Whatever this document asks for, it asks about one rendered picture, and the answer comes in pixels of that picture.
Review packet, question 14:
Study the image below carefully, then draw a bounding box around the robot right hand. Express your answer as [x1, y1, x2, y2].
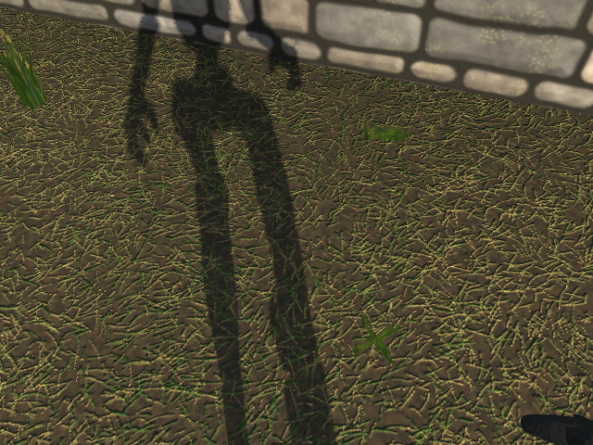
[521, 414, 593, 445]

